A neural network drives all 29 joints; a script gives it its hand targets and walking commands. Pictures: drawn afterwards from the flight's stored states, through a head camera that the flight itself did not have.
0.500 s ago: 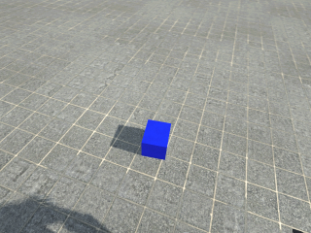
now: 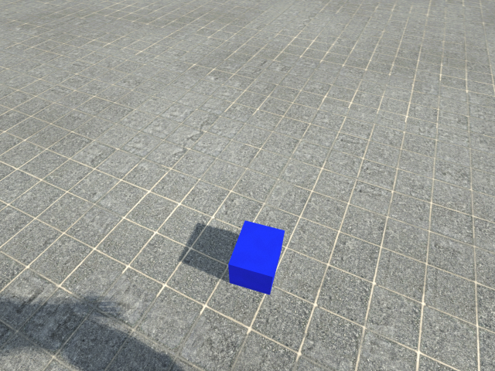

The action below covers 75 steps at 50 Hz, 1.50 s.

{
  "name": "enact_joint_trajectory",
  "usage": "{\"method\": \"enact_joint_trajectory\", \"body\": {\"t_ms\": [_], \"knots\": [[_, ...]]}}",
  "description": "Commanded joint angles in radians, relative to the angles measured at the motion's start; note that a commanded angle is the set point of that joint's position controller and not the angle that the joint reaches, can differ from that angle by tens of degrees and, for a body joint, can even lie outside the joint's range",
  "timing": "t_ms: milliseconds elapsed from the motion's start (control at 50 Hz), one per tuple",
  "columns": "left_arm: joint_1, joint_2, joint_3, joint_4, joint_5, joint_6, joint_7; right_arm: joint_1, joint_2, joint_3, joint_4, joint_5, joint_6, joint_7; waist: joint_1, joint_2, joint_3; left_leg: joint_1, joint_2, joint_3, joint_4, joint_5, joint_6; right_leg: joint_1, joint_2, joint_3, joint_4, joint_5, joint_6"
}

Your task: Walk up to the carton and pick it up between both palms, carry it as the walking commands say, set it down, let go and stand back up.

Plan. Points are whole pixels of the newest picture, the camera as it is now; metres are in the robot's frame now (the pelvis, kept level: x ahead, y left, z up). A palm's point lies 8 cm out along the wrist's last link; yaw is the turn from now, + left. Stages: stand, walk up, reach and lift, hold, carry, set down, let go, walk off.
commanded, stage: walk up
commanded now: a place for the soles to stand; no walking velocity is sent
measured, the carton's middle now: (257, 256) +0.70 -0.01 -0.67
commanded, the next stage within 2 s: none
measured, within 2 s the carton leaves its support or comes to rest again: neither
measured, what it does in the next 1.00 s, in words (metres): walks ahead: right foot, then left foot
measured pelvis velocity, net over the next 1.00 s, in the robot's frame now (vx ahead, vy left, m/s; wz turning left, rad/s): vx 0.19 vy -0.07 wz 0.07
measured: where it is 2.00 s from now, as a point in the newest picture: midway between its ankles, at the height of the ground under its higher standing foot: outside the picture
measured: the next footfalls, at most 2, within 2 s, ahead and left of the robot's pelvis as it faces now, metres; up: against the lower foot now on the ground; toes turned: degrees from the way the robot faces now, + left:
right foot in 0.28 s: +0.23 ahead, -0.19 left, +0.00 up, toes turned -2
left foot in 0.58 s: +0.26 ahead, +0.06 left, +0.00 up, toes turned +7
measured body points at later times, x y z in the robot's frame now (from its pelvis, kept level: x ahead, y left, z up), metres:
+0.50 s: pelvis +0.15 -0.08 +0.00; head +0.18 -0.10 +0.45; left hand +0.23 +0.28 -0.07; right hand +0.24 -0.41 -0.11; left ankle +0.20 +0.06 -0.69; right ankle +0.19 -0.19 -0.72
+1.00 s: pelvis +0.19 -0.07 +0.01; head +0.20 -0.07 +0.46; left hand +0.30 +0.28 -0.08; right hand +0.36 -0.38 -0.09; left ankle +0.22 +0.05 -0.72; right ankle +0.19 -0.19 -0.72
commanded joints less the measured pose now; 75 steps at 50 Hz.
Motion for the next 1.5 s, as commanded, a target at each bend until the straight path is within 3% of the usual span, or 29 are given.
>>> {"method": "enact_joint_trajectory", "body": {"t_ms": [0,20,40,100,120,200,240,260,280,300,320,340,400,480,540,560,580,600,620,660,700,720,780,840,1400,1420,1440,1460,1480], "knots": [[-0.092,0.046,0.0,-0.122,-0.012,-0.016,0.006,0.268,-0.33,-0.104,-0.023,-0.011,-0.025,-0.039,-0.177,0.271,-0.096,0.584,0.373,-0.718,-0.283,-0.367,0.192,-0.604,0.029,0.064,0.364,-0.117,-0.011],[-0.097,0.138,0.013,-0.112,0.005,-0.002,0.029,0.213,-0.358,-0.111,-0.041,0.013,-0.017,-0.042,-0.161,0.139,-0.088,0.511,0.483,-0.82,-0.333,-0.401,0.278,-0.635,-0.009,0.178,0.48,-0.11,0.011],[-0.1,0.174,0.019,-0.091,0.006,0.002,0.032,0.158,-0.314,-0.101,-0.05,0.021,-0.011,-0.042,-0.128,0.053,-0.033,0.414,0.44,-0.716,-0.307,-0.324,0.276,-0.6,-0.044,0.215,0.501,-0.061,0.019],[-0.035,0.158,0.029,-0.033,0.001,-0.001,0.01,0.071,-0.261,-0.076,-0.057,0.006,-0.007,-0.038,-0.087,0.138,0.005,0.207,0.278,-0.337,-0.253,-0.082,0.208,-0.424,-0.077,0.176,0.324,-0.037,0.029],[-0.037,0.144,0.032,-0.026,0.001,0.001,-0.001,0.065,-0.261,-0.076,-0.057,-0.001,-0.007,-0.032,-0.089,0.172,0.0,0.153,0.252,-0.271,-0.247,-0.049,0.205,-0.36,-0.064,0.145,0.272,-0.034,0.031],[-0.069,0.116,0.044,-0.001,0.005,-0.008,-0.016,-0.002,-0.27,-0.08,-0.079,-0.002,0.001,-0.014,-0.067,0.215,0.01,-0.028,0.209,-0.197,-0.239,-0.229,0.164,-0.125,-0.014,0.061,0.051,0.128,0.02],[-0.027,0.132,0.056,0.037,0.01,-0.019,-0.001,-0.029,-0.234,-0.063,-0.088,-0.004,0.019,-0.011,-0.023,0.131,0.008,-0.147,0.158,-0.146,-0.095,-0.282,0.12,0.055,0.049,0.022,-0.027,0.167,0.017],[0.012,0.157,0.064,0.049,0.011,-0.027,0.011,-0.007,-0.191,-0.044,-0.09,-0.008,0.026,-0.014,0.002,0.048,-0.019,-0.201,0.118,-0.109,0.052,-0.289,0.089,0.154,0.05,0.063,-0.068,0.103,0.006],[0.059,0.221,0.076,0.043,0.017,-0.038,0.028,-0.014,-0.118,-0.019,-0.112,-0.003,0.027,-0.016,0.043,-0.171,-0.012,-0.338,0.015,-0.015,0.358,-0.259,0.026,0.198,-0.149,0.39,-0.276,-0.16,-0.053],[0.106,0.329,0.093,0.03,0.011,-0.044,0.036,0.004,-0.136,-0.023,-0.114,0.001,0.032,-0.032,0.062,-0.24,-0.041,-0.439,-0.036,-0.102,0.551,-0.348,-0.004,0.173,-0.397,0.789,-0.434,-0.282,-0.191],[0.058,0.299,0.084,0.012,0.002,-0.043,0.041,-0.005,-0.197,-0.035,-0.088,0.007,0.04,-0.044,0.044,-0.088,-0.022,-0.42,0.003,-0.232,0.607,-0.271,0.003,0.139,-0.397,0.745,-0.399,-0.201,-0.222],[0.014,0.255,0.069,0.007,-0.003,-0.042,0.05,0.029,-0.209,-0.039,-0.066,0.012,0.04,-0.045,0.01,-0.053,-0.003,-0.402,0.023,-0.231,0.6,-0.202,0.0,0.125,-0.35,0.63,-0.346,-0.056,-0.216],[-0.071,0.199,0.048,-0.005,-0.01,-0.041,0.064,0.106,-0.174,-0.036,-0.006,0.004,0.044,-0.033,-0.036,-0.123,-0.012,-0.226,0.062,-0.139,0.424,-0.165,-0.03,0.026,-0.257,0.332,-0.254,0.397,-0.173],[-0.11,0.193,0.018,-0.002,-0.008,-0.039,0.073,0.035,-0.119,-0.028,0.001,0.004,0.077,-0.021,-0.041,-0.155,-0.052,0.023,0.031,-0.054,0.244,-0.088,-0.012,-0.083,-0.22,0.195,-0.151,0.704,-0.138],[-0.124,0.189,0.001,0.008,-0.014,-0.021,0.083,-0.003,-0.132,-0.038,0.001,-0.001,0.086,-0.02,-0.066,-0.137,-0.063,0.14,-0.005,-0.055,0.096,0.006,0.019,-0.139,-0.198,0.185,-0.071,0.512,-0.095],[-0.113,0.172,-0.006,0.012,-0.017,-0.016,0.086,-0.013,-0.162,-0.048,-0.005,-0.008,0.084,-0.022,-0.074,-0.094,-0.075,0.193,0.025,-0.112,0.048,0.111,0.04,-0.172,-0.182,0.183,-0.036,0.387,-0.056],[-0.1,0.134,-0.016,0.006,-0.021,-0.013,0.088,-0.019,-0.218,-0.06,-0.01,-0.018,0.078,-0.026,-0.071,0.034,-0.111,0.251,0.152,-0.292,0.005,0.223,0.078,-0.231,-0.131,0.148,0.075,0.231,-0.007],[-0.097,0.111,-0.025,0.012,-0.039,-0.007,0.094,-0.084,-0.245,-0.054,-0.018,-0.004,0.076,-0.027,-0.065,0.158,-0.147,0.205,0.273,-0.465,-0.08,0.247,0.201,-0.211,-0.007,0.08,0.177,-0.008,0.04],[-0.1,0.118,-0.028,0.038,-0.036,0.001,0.101,-0.111,-0.215,-0.045,-0.009,0.0,0.079,-0.026,-0.065,0.159,-0.133,0.156,0.288,-0.466,-0.094,0.216,0.237,-0.161,0.006,0.087,0.161,-0.158,0.037],[-0.068,0.126,-0.029,0.084,-0.022,-0.011,0.102,-0.211,-0.171,-0.025,0.002,0.002,0.097,-0.029,-0.022,0.125,-0.084,0.023,0.185,-0.314,-0.048,0.112,0.138,-0.039,-0.007,0.125,-0.027,-0.011,0.014],[-0.119,0.227,0.0,0.103,0.003,-0.032,0.102,-0.237,-0.14,-0.02,0.016,0.01,0.106,-0.024,-0.043,-0.038,-0.035,-0.002,0.05,-0.177,0.144,0.091,0.01,-0.082,-0.174,0.371,-0.228,0.041,-0.058],[-0.132,0.237,0.004,0.113,0.0,-0.036,0.102,-0.237,-0.137,-0.019,0.03,0.008,0.109,-0.023,-0.054,-0.041,-0.037,0.018,0.045,-0.165,0.153,0.058,-0.002,-0.076,-0.222,0.4,-0.223,0.152,-0.095],[-0.202,0.18,-0.021,0.123,-0.005,-0.038,0.104,-0.246,-0.14,-0.02,0.079,0.003,0.1,-0.016,-0.074,-0.006,-0.068,0.156,0.076,-0.177,0.058,0.185,0.022,-0.099,-0.158,0.258,-0.162,0.289,-0.046],[-0.218,0.144,-0.032,0.149,-0.013,-0.03,0.1,-0.282,-0.144,-0.018,0.11,0.005,0.097,-0.015,-0.06,0.008,-0.102,0.18,0.107,-0.209,-0.013,0.254,0.047,-0.04,-0.093,0.181,-0.166,0.249,0.006],[-0.311,0.107,-0.042,0.292,0.0,0.005,0.078,-0.334,-0.11,-0.002,0.227,-0.007,0.106,-0.015,-0.053,0.045,-0.062,0.233,0.096,-0.201,-0.3,0.092,0.0,0.131,-0.089,0.125,-0.384,0.235,0.023],[-0.077,0.194,0.007,0.311,0.004,-0.006,0.113,-0.352,-0.191,-0.048,0.106,-0.06,0.131,0.027,-0.028,0.147,-0.075,0.193,0.043,-0.082,-0.14,-0.21,-0.006,0.134,-0.11,0.181,-0.353,0.128,-0.034],[-0.011,0.244,0.034,0.306,0.01,-0.012,0.128,-0.376,-0.154,-0.048,0.062,-0.067,0.152,0.049,-0.007,0.043,-0.036,-0.03,0.031,-0.081,-0.02,-0.29,-0.015,0.218,-0.201,0.322,-0.391,-0.017,-0.088],[0.012,0.296,0.062,0.275,0.02,-0.02,0.142,-0.387,-0.12,-0.054,0.019,-0.073,0.169,0.066,0.015,-0.094,0.03,-0.252,0.019,-0.098,0.206,-0.259,-0.04,0.275,-0.344,0.543,-0.462,-0.122,-0.184],[-0.029,0.303,0.073,0.238,0.018,-0.032,0.155,-0.373,-0.119,-0.066,-0.001,-0.072,0.183,0.072,-0.015,-0.066,0.053,-0.314,0.099,-0.216,0.334,-0.175,-0.05,0.244,-0.414,0.588,-0.455,-0.078,-0.224]]}}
